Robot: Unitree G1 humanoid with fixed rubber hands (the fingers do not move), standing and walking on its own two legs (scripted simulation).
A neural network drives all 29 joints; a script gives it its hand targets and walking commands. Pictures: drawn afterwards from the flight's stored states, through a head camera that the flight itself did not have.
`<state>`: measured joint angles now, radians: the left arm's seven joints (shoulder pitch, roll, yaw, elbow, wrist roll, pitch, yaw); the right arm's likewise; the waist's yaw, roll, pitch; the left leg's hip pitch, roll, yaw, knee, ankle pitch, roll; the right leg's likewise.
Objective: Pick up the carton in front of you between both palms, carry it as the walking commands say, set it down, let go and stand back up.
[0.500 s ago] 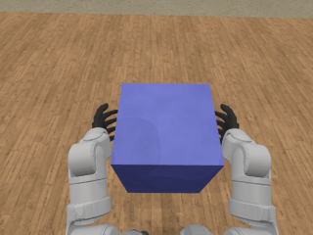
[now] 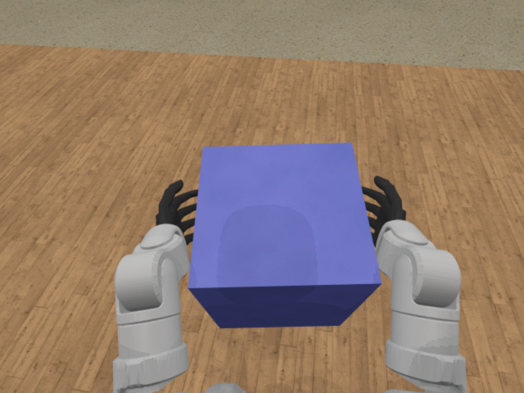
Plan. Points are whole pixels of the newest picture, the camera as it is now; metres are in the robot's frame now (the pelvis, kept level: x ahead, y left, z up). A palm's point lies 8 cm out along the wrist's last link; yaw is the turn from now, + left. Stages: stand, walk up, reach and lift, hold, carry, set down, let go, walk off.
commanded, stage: carry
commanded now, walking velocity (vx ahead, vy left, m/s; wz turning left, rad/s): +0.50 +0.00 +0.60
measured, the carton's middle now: (278, 245) +0.33 +0.01 +0.02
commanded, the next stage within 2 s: none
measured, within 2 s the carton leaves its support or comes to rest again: neither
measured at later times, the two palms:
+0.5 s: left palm (174, 117) +0.63 +0.23 +0.03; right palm (314, 100) +0.68 -0.07 +0.04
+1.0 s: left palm (154, 53) +0.87 +0.32 +0.04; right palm (262, 28) +1.00 +0.05 +0.04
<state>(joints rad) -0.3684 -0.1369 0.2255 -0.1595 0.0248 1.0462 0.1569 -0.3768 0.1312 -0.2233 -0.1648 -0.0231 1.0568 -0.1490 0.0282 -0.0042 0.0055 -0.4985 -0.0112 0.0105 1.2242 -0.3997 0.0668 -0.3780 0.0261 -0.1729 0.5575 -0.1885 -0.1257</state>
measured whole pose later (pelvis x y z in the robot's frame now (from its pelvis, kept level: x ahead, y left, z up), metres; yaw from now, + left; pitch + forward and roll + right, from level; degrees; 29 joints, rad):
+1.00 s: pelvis +0.64 +0.05 -0.05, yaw +21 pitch +6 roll +2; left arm -0.40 -0.10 0.22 -0.06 -0.02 1.02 0.17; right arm -0.38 0.16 -0.25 -0.12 -0.06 1.03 -0.16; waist 0.10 -0.02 -0.05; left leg -0.56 -0.05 0.02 0.91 -0.45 0.05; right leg -0.38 0.03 0.00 0.52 -0.17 -0.03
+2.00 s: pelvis +1.25 +0.08 -0.11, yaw -15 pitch +6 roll +0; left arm -0.40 -0.12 0.19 -0.11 0.01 1.00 0.15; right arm -0.33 0.12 -0.21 -0.20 -0.04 1.00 -0.15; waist 0.06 0.01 -0.09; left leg -0.60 0.01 0.01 0.53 0.01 0.00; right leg -0.15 0.17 0.15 0.60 -0.44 -0.12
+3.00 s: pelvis +1.80 -0.04 -0.17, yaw +1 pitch +3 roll +1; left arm -0.39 -0.10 0.24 -0.05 0.02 1.02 0.15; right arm -0.40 0.13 -0.22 -0.05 -0.05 1.03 -0.15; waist -0.06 -0.01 -0.02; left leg -0.46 -0.12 0.12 0.63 -0.15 0.17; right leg -0.37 -0.05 -0.03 1.37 -0.53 0.04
